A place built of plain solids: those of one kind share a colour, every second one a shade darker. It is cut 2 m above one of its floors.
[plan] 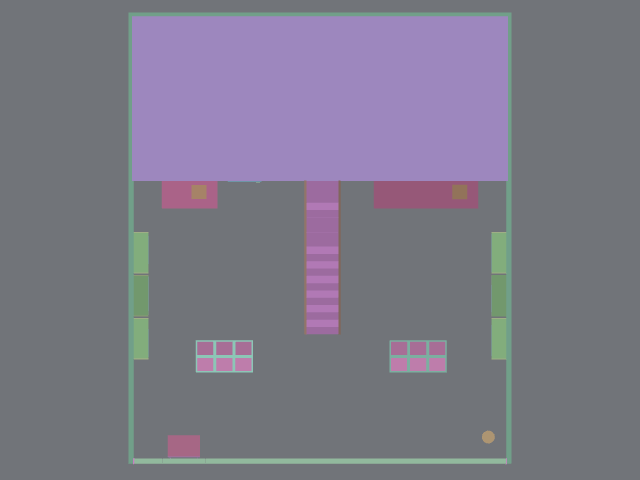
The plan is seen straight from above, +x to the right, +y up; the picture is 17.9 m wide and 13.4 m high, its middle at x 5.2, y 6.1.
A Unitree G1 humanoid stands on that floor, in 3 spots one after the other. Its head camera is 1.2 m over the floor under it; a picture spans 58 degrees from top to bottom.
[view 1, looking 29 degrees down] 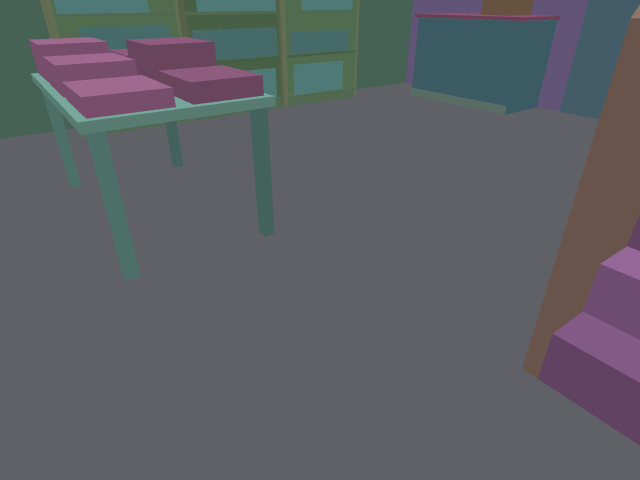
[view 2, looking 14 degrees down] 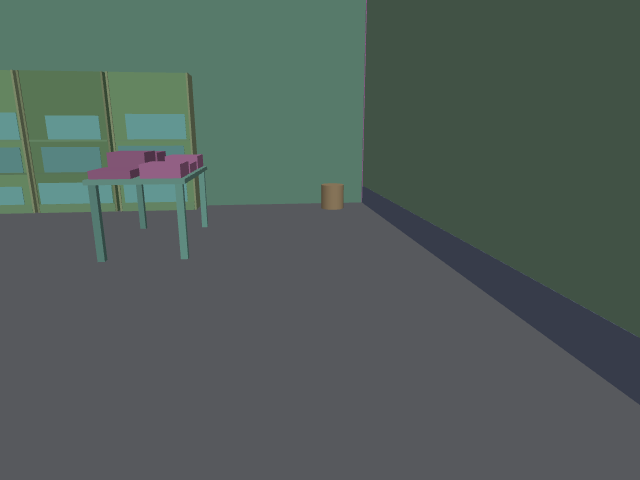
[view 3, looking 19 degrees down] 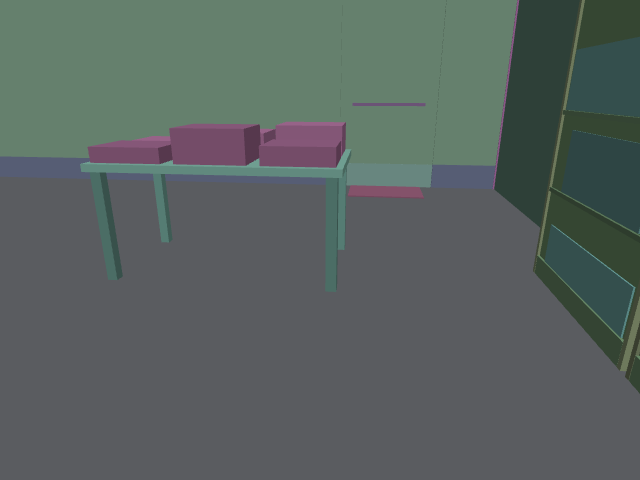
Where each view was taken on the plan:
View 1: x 5.27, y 2.17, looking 144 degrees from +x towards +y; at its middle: ground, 2.48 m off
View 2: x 3.00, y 1.65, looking -7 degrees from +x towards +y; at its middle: ground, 4.96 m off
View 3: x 1.56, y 5.74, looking -83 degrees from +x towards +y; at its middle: ground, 3.69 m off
